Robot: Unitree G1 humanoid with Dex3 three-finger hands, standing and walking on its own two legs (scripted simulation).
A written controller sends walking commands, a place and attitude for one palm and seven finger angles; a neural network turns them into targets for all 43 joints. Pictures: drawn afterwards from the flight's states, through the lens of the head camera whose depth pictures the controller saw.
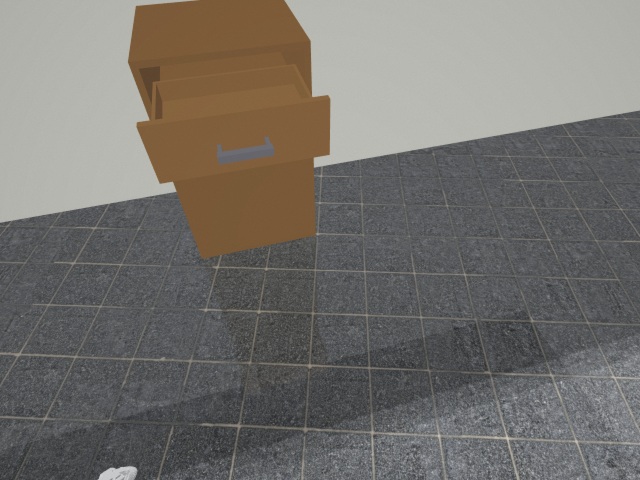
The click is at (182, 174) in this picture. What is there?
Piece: drawer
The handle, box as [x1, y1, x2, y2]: [217, 137, 274, 164]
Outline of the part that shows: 272,144 269,142 268,137 264,137 266,143 265,145 222,152 220,144 218,144 217,157 219,164 273,155 274,154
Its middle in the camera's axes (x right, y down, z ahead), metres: -0.18 -0.21 +0.92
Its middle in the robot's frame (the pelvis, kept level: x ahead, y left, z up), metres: +0.82 +0.22 -0.06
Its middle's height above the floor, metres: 0.71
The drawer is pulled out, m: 0.28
